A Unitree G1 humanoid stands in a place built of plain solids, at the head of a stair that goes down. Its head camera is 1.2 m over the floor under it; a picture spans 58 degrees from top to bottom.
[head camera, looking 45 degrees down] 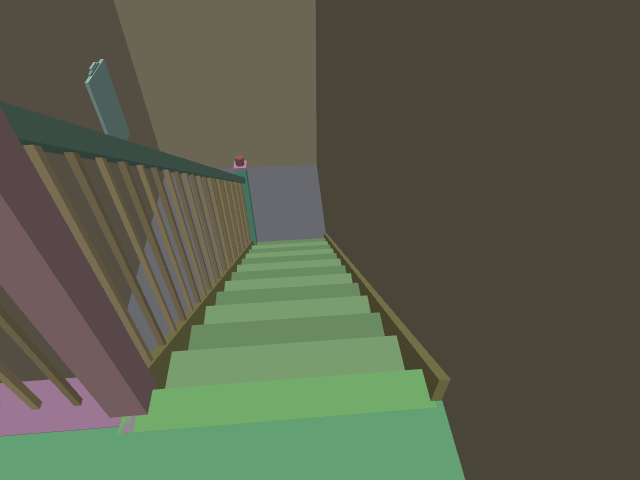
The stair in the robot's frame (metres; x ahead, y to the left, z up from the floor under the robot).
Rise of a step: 0.20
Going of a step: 0.25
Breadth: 0.83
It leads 5 degrees to the left of straight ahead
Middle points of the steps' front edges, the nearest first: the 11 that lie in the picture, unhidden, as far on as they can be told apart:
0.62 0.09 0.00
0.86 0.13 -0.20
1.11 0.15 -0.40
1.36 0.17 -0.60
1.60 0.19 -0.80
1.85 0.21 -1.00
2.10 0.23 -1.19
2.34 0.25 -1.39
2.59 0.27 -1.59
2.84 0.29 -1.79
3.09 0.31 -1.99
